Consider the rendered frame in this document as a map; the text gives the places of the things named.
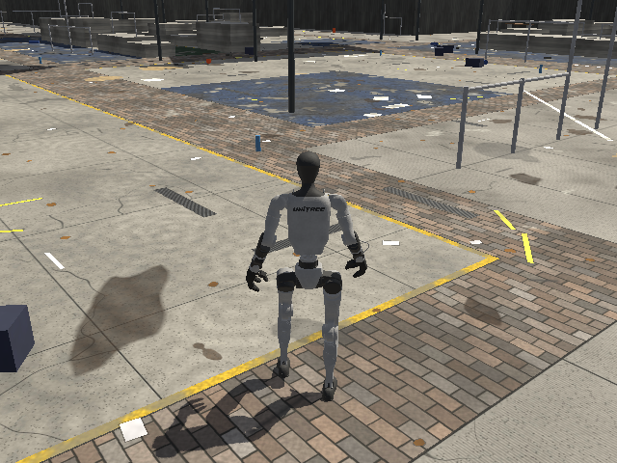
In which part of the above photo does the robot shin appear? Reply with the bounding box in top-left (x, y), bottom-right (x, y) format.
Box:
top-left (278, 303), bottom-right (291, 366)
top-left (323, 325), bottom-right (338, 388)

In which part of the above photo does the left robot shin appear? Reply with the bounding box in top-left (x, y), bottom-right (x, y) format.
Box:
top-left (278, 303), bottom-right (291, 366)

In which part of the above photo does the right robot shin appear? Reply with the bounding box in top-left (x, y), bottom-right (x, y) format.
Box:
top-left (323, 325), bottom-right (338, 388)

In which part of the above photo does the right robot hand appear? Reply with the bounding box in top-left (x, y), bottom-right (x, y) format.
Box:
top-left (345, 259), bottom-right (367, 278)

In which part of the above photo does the robot right forearm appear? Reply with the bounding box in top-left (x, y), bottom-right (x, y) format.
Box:
top-left (347, 231), bottom-right (365, 262)

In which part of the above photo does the robot left forearm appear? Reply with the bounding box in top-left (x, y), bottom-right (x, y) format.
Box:
top-left (249, 232), bottom-right (270, 273)

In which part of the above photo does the left robot hand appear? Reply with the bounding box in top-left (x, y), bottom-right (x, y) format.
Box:
top-left (246, 268), bottom-right (268, 292)

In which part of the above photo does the right robot upper arm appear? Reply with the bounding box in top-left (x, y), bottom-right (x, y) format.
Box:
top-left (328, 193), bottom-right (358, 246)

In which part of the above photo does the left robot upper arm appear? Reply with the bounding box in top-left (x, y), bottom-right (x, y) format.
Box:
top-left (261, 194), bottom-right (288, 247)

